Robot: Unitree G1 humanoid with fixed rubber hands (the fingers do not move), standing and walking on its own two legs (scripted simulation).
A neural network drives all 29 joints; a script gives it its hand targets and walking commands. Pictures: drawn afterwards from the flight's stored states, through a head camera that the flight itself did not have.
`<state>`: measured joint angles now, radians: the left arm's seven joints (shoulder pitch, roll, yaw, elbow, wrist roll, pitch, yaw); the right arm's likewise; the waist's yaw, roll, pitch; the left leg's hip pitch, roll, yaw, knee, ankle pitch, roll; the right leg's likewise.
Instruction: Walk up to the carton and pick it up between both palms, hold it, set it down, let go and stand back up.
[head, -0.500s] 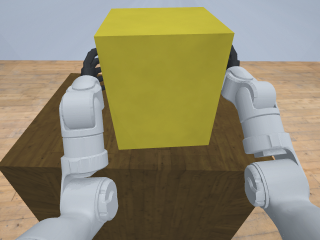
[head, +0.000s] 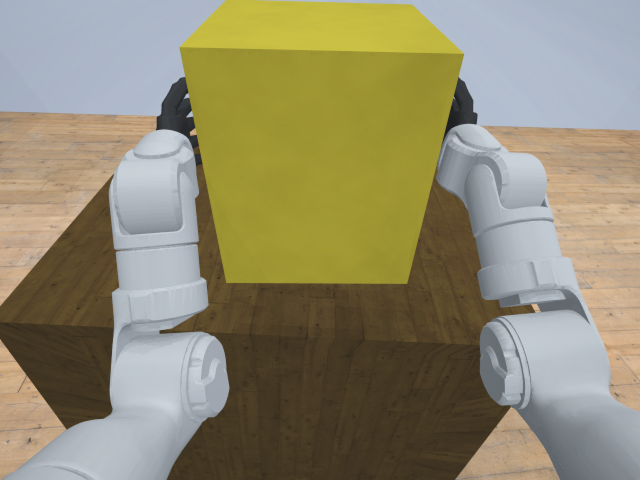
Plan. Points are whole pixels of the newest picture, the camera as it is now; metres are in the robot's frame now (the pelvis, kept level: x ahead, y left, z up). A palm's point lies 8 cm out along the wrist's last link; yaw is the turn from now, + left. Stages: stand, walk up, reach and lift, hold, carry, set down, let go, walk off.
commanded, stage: hold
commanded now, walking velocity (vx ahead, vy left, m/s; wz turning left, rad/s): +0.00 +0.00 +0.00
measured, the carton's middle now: (318, 144) +0.39 +0.02 +0.29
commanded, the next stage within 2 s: none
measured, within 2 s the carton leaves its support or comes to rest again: neither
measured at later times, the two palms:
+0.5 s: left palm (173, 152) +0.35 +0.17 +0.28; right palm (450, 145) +0.37 -0.13 +0.30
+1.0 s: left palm (174, 150) +0.35 +0.17 +0.29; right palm (451, 145) +0.37 -0.13 +0.30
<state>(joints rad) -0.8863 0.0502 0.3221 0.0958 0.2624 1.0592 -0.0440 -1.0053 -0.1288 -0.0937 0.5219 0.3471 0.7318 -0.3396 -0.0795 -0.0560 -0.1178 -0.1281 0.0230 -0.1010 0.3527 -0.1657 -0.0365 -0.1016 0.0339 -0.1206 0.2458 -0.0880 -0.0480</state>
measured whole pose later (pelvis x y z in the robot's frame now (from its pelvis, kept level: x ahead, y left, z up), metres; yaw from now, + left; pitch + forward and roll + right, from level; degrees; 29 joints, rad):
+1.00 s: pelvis +0.00 +0.00 +0.00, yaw +0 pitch -4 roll -1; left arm -0.84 0.04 0.30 -0.01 0.28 1.09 -0.04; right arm -0.96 -0.12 -0.09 0.44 0.36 0.74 -0.34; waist -0.09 -0.07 -0.09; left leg -0.10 0.02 -0.09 0.34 -0.17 -0.03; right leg -0.07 0.03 -0.11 0.23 -0.09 -0.04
